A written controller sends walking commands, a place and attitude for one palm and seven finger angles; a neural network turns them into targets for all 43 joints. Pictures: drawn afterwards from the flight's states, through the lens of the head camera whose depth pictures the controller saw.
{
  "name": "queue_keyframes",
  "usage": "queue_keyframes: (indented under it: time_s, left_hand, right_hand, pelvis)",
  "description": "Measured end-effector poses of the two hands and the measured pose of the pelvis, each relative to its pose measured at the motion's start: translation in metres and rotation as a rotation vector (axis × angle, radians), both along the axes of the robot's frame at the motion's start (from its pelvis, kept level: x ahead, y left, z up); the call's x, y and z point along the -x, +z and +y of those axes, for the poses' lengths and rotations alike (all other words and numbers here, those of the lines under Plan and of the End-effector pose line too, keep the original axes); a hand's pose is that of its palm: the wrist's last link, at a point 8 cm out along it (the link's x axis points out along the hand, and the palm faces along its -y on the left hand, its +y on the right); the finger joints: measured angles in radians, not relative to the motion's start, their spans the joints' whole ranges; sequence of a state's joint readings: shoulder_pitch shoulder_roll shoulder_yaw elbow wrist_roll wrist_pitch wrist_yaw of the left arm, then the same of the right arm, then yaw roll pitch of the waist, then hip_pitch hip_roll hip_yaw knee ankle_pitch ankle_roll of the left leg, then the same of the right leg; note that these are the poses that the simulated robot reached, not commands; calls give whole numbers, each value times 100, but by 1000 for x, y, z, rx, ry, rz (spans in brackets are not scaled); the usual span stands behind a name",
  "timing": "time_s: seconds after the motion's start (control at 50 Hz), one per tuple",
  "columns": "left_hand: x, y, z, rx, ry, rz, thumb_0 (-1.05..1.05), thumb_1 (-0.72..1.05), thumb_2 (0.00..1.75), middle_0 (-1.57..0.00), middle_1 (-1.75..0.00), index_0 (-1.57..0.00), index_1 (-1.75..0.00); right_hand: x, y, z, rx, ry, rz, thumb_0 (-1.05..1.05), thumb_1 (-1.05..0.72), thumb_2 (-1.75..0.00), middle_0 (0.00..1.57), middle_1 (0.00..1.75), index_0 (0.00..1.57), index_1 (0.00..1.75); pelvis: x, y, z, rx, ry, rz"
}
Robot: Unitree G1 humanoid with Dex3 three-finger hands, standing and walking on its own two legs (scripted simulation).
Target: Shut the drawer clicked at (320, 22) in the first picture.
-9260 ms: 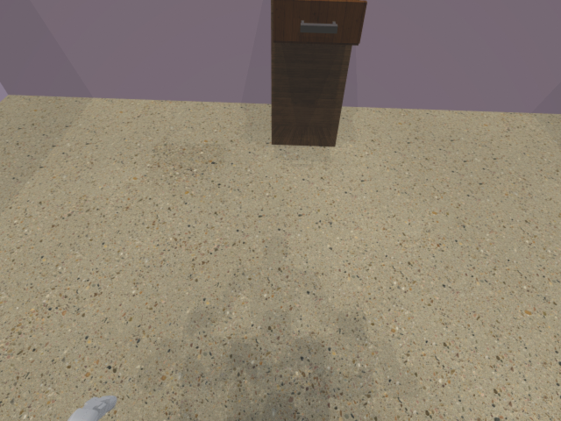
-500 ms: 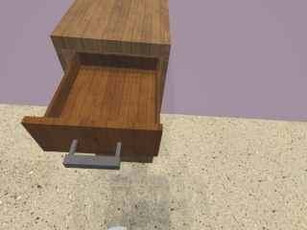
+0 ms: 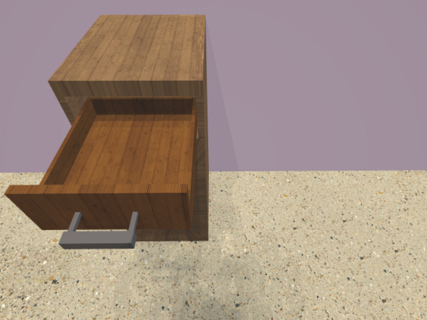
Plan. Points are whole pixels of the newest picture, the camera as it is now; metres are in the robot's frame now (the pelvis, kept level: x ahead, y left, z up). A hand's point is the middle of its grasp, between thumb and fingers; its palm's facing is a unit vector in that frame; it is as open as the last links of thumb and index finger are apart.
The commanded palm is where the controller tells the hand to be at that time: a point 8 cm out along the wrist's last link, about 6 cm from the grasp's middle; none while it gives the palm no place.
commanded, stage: come to a stop and stand still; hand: left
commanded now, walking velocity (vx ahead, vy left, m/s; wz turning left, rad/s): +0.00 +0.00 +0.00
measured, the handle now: (102, 228) +0.28 +0.23 +0.02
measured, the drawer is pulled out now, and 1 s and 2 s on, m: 0.30 0.30 0.30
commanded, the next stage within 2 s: look again from close up in 0.88 s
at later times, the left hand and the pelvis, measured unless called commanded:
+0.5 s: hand out of the picture +0.00 +0.15 -0.17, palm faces +0.06 -0.99 -0.15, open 7.3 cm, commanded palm none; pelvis +0.03 +0.00 +0.01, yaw +0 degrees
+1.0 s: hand out of the picture +0.02 +0.17 -0.17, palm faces +0.06 -0.98 -0.18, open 7.3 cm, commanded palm none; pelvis +0.04 +0.01 +0.01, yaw +0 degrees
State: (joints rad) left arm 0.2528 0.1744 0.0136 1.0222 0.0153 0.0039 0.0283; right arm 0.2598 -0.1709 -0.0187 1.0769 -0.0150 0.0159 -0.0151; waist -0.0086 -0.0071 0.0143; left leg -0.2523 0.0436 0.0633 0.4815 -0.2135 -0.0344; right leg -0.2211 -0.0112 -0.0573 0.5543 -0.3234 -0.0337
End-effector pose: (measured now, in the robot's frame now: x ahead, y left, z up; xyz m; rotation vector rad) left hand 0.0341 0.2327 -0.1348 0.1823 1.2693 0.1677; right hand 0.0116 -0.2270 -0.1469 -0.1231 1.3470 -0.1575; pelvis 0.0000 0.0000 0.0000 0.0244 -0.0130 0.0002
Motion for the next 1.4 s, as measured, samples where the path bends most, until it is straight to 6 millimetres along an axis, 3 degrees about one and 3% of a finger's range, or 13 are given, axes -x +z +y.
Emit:
queue_keyframes:
  time_s: [0.12,0.24,0.44,0.66,0.98,1.1,1.3,1.4]
  left_hand:
    - [-1,0,-6,14,8,10,0,94,90,-20,-30,-20,-30]
    - [14,-2,-12,32,26,78,0,94,90,-20,-30,-20,-30]
    - [36,-5,-27,78,64,161,0,92,90,-20,-30,-20,-30]
    - [36,-8,-28,98,77,169,0,91,90,-20,-30,-20,-30]
    - [22,-5,-11,66,69,151,0,91,90,-20,-30,-20,-30]
    - [19,-7,2,44,9,143,0,91,90,-20,-30,-20,-30]
    - [-15,-7,37,6,-12,40,0,91,90,-20,-30,-20,-30]
    - [-21,-5,44,2,-26,33,0,91,90,-20,-30,-20,-30]
  right_hand:
    - [26,4,0,-7,-4,90,0,-91,-90,19,30,19,30]
    - [32,5,9,-25,-3,136,0,-91,-90,20,30,19,30]
    - [4,4,21,-28,15,104,1,-92,-90,20,30,19,30]
    - [-24,8,14,13,26,55,1,-93,-90,20,30,19,30]
    - [-23,7,23,2,23,64,1,-93,-90,20,30,19,30]
    - [-24,0,26,6,-5,24,1,-93,-90,20,30,19,30]
    - [-18,-3,47,-2,1,-7,1,-93,-90,20,30,19,30]
    - [-13,0,52,-8,3,9,1,-92,-90,20,30,19,30]
  pelvis:
    - [-5,4,-6,9,6,0]
    - [-12,6,-6,14,8,7]
    - [-25,6,-1,13,5,9]
    - [-36,7,5,12,6,6]
    - [-42,7,12,11,4,2]
    - [-33,0,25,43,-11,14]
    - [-32,-4,42,30,-15,-11]
    - [-30,-2,46,22,-19,-3]
